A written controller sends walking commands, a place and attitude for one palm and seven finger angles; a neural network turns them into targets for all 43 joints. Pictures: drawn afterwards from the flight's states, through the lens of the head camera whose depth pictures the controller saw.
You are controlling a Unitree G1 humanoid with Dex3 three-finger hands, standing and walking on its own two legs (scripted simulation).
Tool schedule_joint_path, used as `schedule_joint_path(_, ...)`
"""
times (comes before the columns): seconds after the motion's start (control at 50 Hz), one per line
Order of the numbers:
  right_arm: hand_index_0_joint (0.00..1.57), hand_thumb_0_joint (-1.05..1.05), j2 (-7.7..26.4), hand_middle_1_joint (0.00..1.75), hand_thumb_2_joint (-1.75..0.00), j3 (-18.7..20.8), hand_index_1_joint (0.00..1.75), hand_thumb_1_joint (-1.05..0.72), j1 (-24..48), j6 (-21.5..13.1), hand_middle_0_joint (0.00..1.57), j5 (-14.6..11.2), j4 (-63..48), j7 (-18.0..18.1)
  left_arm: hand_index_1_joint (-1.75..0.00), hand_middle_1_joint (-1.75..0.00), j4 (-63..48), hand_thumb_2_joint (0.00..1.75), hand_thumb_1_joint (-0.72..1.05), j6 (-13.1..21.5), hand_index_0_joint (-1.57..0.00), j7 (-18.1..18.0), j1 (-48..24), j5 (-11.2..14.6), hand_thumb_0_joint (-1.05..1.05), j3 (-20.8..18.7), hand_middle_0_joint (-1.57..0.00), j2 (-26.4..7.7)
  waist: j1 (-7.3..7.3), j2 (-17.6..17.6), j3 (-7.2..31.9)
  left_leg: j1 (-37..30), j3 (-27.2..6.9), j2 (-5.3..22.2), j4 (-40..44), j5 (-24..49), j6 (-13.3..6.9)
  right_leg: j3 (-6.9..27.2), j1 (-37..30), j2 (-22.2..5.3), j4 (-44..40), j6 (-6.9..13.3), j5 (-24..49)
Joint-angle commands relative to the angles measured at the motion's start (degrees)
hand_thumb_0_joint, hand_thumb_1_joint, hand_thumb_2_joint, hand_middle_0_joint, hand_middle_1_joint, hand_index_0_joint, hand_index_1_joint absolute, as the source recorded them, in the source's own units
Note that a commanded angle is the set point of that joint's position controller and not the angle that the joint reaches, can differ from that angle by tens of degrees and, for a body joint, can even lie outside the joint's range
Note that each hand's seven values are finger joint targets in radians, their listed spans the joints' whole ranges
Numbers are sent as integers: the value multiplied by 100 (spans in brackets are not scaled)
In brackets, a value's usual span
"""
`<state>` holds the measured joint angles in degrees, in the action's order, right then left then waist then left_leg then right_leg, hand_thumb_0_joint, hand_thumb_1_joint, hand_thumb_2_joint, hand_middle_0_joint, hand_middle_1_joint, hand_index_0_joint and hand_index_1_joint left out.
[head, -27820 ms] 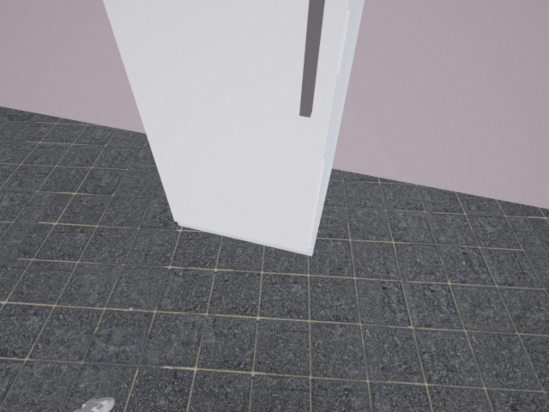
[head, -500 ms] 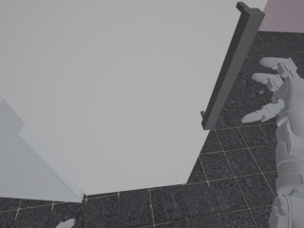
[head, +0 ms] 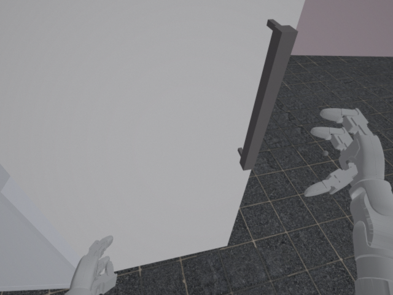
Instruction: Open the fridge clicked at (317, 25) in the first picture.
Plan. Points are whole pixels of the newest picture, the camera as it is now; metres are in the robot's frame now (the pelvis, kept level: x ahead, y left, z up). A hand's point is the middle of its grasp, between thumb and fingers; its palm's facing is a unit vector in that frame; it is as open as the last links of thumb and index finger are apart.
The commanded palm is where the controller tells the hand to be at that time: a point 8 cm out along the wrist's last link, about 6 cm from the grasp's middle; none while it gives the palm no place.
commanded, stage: slip the hand off the handle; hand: right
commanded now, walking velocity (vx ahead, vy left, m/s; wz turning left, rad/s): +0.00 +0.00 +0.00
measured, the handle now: (257, 107) +0.46 -0.11 +0.18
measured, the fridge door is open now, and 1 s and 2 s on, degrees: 80 80 80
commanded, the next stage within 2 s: draw the hand back to the body in 0.08 s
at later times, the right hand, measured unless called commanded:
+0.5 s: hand (354, 175) +0.28 -0.25 +0.18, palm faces -0.11 +0.99 -0.07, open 14.7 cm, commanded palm +0.25 -0.28 +0.17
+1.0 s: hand (380, 208) +0.23 -0.27 +0.16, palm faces +0.42 +0.87 -0.27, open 12.8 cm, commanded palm +0.18 -0.30 +0.18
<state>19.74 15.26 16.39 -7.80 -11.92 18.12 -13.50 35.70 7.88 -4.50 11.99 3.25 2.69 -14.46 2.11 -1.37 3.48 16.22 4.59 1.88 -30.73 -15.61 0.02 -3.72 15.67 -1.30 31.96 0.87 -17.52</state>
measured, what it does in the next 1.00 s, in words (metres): stands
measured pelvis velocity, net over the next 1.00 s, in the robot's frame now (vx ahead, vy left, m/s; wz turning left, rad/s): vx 0.00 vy -0.01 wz -0.01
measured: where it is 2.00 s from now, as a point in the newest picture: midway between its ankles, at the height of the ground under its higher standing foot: outside the picture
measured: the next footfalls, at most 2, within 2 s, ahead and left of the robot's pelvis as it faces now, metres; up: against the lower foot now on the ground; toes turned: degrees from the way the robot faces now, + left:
none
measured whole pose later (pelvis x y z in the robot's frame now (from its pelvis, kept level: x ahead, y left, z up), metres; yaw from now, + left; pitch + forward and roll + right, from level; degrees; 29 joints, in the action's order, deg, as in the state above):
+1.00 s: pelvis +0.00 -0.01 +0.01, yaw -1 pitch -4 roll +1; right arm 18.1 16.8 -13.1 -4.0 -5.2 -14.2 2.9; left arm 38.7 11.4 -4.0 12.3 0.1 3.2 -12.7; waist 4.8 -1.9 -0.9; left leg 7.6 4.7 2.6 -24.7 -13.2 1.0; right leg -3.6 7.4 -0.1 26.2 1.6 -15.2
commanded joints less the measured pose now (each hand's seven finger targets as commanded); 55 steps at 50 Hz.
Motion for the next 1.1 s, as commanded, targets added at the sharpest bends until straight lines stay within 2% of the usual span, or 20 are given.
schedule_joint_path(0.0,25,0,1330,115,-20,548,115,55,1867,-323,25,-140,-1458,-22,-30,-30,-809,90,90,297,-20,-98,-395,13,0,-253,-20,-718,-75,-100,996,-287,-235,-197,352,1214,-158,333,-474,45,-439,47,1252)
schedule_joint_path(0.06,25,0,1571,115,-20,793,115,55,1642,-347,25,-191,-1591,-107,-30,-30,-824,90,90,338,-20,-128,-431,-1,0,-245,-20,-734,-34,-42,1070,-414,-270,-190,369,1241,-151,299,-463,42,-413,80,1246)
schedule_joint_path(0.14,25,0,1304,115,-20,465,115,55,1926,-372,25,-259,-1700,-272,-30,-30,-803,90,90,457,-20,-169,-464,19,0,-218,-20,-699,-154,-327,983,-215,-279,-189,402,1092,-138,309,-537,79,-387,72,1096)
schedule_joint_path(0.18,25,0,1349,115,-20,453,115,55,2093,-354,25,-279,-1602,-295,-30,-30,-727,90,90,495,-20,-202,-426,25,0,-221,-20,-727,-210,-202,897,-164,-286,-176,437,1020,-128,339,-492,69,-384,85,1014)
schedule_joint_path(0.2,25,0,1695,115,-20,459,115,55,1688,127,25,-369,-748,-821,-30,-30,-715,90,90,515,-20,-263,-422,78,0,-173,-20,-930,-232,-165,1078,-499,-335,-135,442,1150,-151,344,-551,50,-493,128,946)
schedule_joint_path(0.24,25,0,2207,115,-20,908,115,55,1810,532,25,-565,-1161,-1361,-30,-30,-899,90,90,525,-20,-337,-572,118,0,-142,-20,-915,-55,-180,1294,-862,-372,-65,466,1497,-131,351,-529,117,-485,176,1216)
schedule_joint_path(0.32,25,0,2664,115,-20,1533,115,55,1278,893,25,-952,-1330,-2034,-30,-30,-1088,90,90,595,-20,-208,-643,92,0,-56,-20,-861,91,87,1228,-1051,-433,-28,439,2063,-32,392,-518,192,-387,191,1595)
schedule_joint_path(0.38,25,0,2436,115,-20,1610,115,55,761,805,25,-1138,-1292,-2102,-30,-30,-1156,90,90,644,-20,-65,-610,100,0,-85,-20,-852,87,290,929,-891,-535,13,475,1931,66,343,-365,152,-343,155,1435)
schedule_joint_path(0.46,25,0,1998,115,-20,1208,115,55,323,926,25,-1093,-1530,-2088,-30,-30,-1253,90,90,725,-20,1,-604,155,0,-161,-20,-910,56,46,707,-514,-472,-54,506,1361,70,277,-492,116,-334,167,1202)
schedule_joint_path(0.52,25,0,2046,115,-20,1162,115,55,373,1016,25,-1035,-2028,-2014,-30,-30,-1285,90,90,808,-20,-37,-595,164,0,-168,-20,-904,7,-74,627,-323,-348,-116,576,960,22,311,-600,120,-419,186,974)
schedule_joint_path(0.68,24,0,2217,104,-29,1370,104,37,337,910,24,-936,-2863,-1681,-30,-30,-1148,90,90,1035,-20,-117,-676,94,0,-72,-20,-807,20,-554,581,-398,-202,-165,677,555,-109,474,-880,77,-664,160,795)
schedule_joint_path(0.7,24,0,2122,102,-31,1229,102,33,281,410,24,-39,-3978,-324,-30,-30,-1037,90,90,1035,-20,-24,-571,-184,0,-132,-20,-628,182,-270,-84,-318,-281,-141,948,386,-138,586,-405,70,-764,119,761)
schedule_joint_path(0.72,24,0,1337,100,-32,903,100,30,-708,380,24,24,-3293,269,-30,-30,-900,90,90,1031,-20,-5,-587,-226,0,-141,-20,-660,51,-24,-325,-235,-224,-132,961,247,-130,555,-374,-5,-916,53,478)
schedule_joint_path(0.74,24,0,993,98,-34,729,98,26,-1092,337,24,112,-3482,654,-30,-30,-866,90,90,987,-20,-3,-684,-197,0,-176,-20,-634,123,-107,-323,-346,-207,-80,954,221,-127,525,-410,-46,-987,34,328)
schedule_joint_path(0.76,24,0,958,96,-36,717,96,22,-1354,251,24,193,-3742,927,-30,-30,-818,90,90,947,-20,2,-708,-202,0,-204,-20,-653,162,-43,-194,-529,-216,-69,983,366,-141,481,-461,-58,-1010,55,480)
schedule_joint_path(0.8,24,0,1078,92,-39,770,92,15,-1451,96,24,385,-4275,1319,-30,-30,-767,90,90,869,-20,20,-676,-244,0,-228,-20,-637,158,-505,274,-787,-252,-21,876,624,-150,435,-694,-46,-1032,33,727)
schedule_joint_path(0.84,23,0,1124,87,-43,795,87,8,-1568,8,23,530,-4447,1581,-30,-30,-724,90,90,805,-20,6,-664,-275,0,-253,-20,-601,154,-598,366,-895,-246,-20,839,749,-152,402,-778,-37,-1077,15,881)
schedule_joint_path(0.86,23,0,1201,85,-44,868,85,4,-1705,-2,23,589,-4336,1677,-30,-30,-653,90,90,759,-20,-16,-656,-301,0,-266,-20,-634,165,-172,308,-950,-231,-49,881,805,-150,411,-732,-67,-1088,36,981)
schedule_joint_path(0.94,23,0,1058,77,-51,667,77,-10,-1568,-62,23,741,-4739,1871,-30,-30,-655,90,90,667,-20,-52,-757,-303,0,-276,-20,-564,125,-553,348,-971,-229,-48,865,831,-158,438,-969,-52,-1176,6,1123)
schedule_joint_path(1.08,22,0,989,62,-64,765,62,-36,-2563,4,22,766,-4728,1945,-30,-30,-627,90,90,513,-20,-15,-759,-337,0,-312,-20,-553,202,-42,253,-1207,-178,-61,861,1386,-135,423,-1048,-81,-1128,-27,1992)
